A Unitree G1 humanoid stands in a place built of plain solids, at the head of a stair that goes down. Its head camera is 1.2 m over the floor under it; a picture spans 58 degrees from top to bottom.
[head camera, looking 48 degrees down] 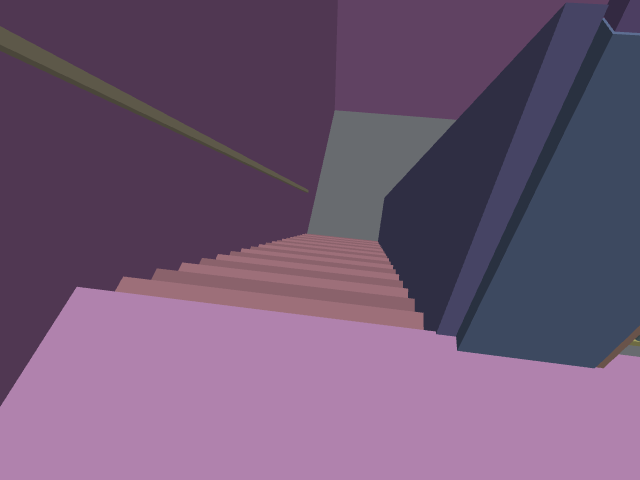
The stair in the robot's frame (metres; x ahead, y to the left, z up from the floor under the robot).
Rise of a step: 0.20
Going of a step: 0.20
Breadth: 1.20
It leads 8 degrees to the right of straight ahead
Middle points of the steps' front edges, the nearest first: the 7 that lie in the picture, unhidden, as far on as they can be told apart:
0.78 0.23 0.00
0.98 0.20 -0.20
1.18 0.17 -0.40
1.38 0.14 -0.61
1.58 0.12 -0.81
1.78 0.09 -1.01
1.98 0.06 -1.21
